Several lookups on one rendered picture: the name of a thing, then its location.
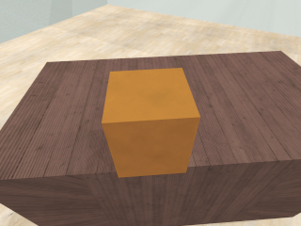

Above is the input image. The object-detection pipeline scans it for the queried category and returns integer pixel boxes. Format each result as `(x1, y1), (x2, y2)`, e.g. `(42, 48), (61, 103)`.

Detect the pedestal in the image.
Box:
(0, 51), (301, 226)

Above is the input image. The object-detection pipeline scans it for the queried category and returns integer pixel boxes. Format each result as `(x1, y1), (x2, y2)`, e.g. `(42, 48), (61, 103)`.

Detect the carton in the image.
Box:
(102, 68), (200, 178)

